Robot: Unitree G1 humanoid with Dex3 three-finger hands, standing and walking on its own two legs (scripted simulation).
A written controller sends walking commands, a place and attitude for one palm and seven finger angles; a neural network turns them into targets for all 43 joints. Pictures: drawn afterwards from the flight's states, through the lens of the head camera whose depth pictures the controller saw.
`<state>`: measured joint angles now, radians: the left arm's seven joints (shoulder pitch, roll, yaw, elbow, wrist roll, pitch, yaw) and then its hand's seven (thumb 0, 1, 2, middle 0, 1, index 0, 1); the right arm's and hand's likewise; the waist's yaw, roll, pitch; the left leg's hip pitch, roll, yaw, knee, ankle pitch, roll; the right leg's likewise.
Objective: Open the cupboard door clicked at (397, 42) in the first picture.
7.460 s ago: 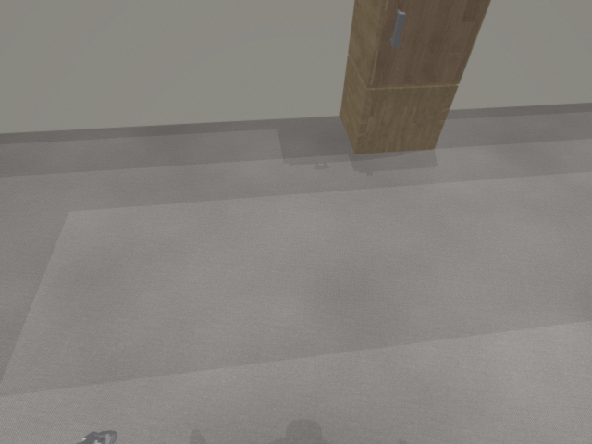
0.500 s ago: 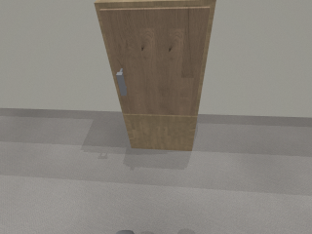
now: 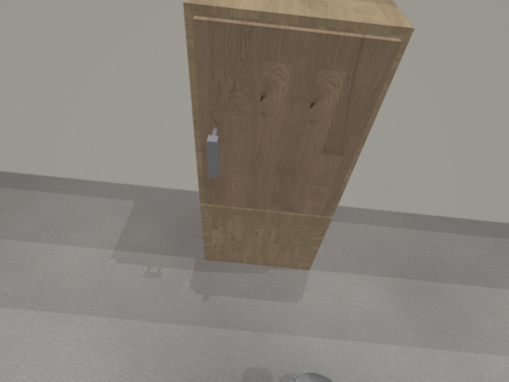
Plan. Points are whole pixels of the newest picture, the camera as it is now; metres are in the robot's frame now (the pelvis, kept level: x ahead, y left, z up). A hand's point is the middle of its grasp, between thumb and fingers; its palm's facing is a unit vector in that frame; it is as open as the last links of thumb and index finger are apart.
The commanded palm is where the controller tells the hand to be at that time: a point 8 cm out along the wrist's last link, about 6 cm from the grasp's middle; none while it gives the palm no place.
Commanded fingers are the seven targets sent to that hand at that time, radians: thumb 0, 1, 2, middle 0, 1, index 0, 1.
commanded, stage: take the last steps up to it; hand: left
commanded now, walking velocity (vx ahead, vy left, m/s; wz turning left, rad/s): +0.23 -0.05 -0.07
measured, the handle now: (214, 152) +0.69 +0.16 -0.09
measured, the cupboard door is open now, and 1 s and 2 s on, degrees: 0 0 0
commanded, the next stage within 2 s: come to a stop and stand still in 0.18 s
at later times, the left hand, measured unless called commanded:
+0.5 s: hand (191, 335) +0.24 +0.13 -0.17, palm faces +0.00 -0.97 -0.24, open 7.2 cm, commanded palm none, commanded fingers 0.00 0.90 0.90 -0.20 -0.30 -0.20 -0.30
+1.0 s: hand (125, 380) +0.15 +0.23 -0.18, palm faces +0.03 -0.96 -0.27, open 7.4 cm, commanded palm none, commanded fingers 0.00 0.90 0.90 -0.20 -0.30 -0.20 -0.30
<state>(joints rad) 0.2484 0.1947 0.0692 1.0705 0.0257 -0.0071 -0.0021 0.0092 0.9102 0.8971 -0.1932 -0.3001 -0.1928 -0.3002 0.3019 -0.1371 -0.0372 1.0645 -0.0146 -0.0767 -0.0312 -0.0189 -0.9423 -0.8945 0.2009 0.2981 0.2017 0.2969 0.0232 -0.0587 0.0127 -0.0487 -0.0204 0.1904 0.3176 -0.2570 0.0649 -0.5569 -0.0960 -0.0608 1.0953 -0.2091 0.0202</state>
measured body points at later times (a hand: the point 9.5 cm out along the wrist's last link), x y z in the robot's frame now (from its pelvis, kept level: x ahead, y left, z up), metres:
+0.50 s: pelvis +0.15 -0.05 -0.01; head +0.19 -0.07 +0.43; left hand +0.24 +0.18 -0.15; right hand +0.12 -0.26 -0.18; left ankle +0.11 +0.10 -0.69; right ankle +0.21 -0.12 -0.74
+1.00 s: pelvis +0.12 +0.03 -0.02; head +0.10 +0.02 +0.43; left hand +0.15 +0.28 -0.16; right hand +0.21 -0.19 -0.16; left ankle +0.12 +0.11 -0.74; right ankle +0.18 -0.09 -0.75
